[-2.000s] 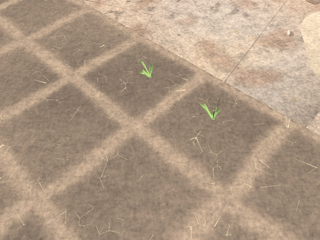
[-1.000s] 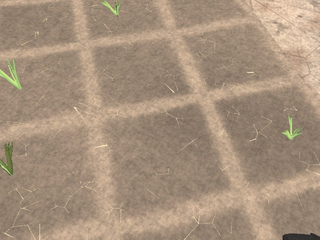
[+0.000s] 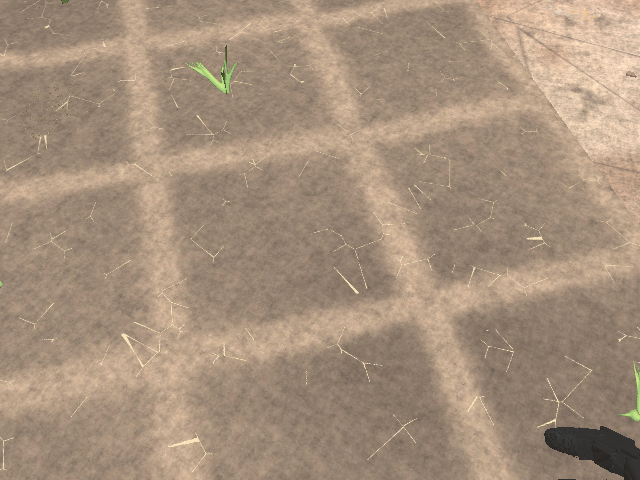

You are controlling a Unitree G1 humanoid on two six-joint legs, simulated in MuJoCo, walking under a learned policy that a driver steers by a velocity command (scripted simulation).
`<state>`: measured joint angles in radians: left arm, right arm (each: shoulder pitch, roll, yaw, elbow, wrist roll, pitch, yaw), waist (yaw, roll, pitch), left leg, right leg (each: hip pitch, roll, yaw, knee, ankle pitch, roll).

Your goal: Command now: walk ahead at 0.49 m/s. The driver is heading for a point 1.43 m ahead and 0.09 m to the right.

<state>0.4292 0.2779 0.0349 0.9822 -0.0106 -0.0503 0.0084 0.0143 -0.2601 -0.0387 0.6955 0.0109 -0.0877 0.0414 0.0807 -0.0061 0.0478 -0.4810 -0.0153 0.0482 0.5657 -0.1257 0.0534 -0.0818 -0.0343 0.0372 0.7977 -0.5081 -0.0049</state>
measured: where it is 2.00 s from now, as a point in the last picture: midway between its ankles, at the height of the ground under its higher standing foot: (369, 267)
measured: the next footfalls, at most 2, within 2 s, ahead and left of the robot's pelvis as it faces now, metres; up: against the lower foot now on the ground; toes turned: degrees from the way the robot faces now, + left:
right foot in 0.48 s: +0.44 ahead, -0.14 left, +0.00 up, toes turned -2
left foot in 1.02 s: +0.74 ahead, +0.10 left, +0.00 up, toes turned +2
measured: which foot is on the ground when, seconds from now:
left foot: down 0.00-0.50, up 0.52-1.00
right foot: up 0.00-0.46, down 0.48-1.00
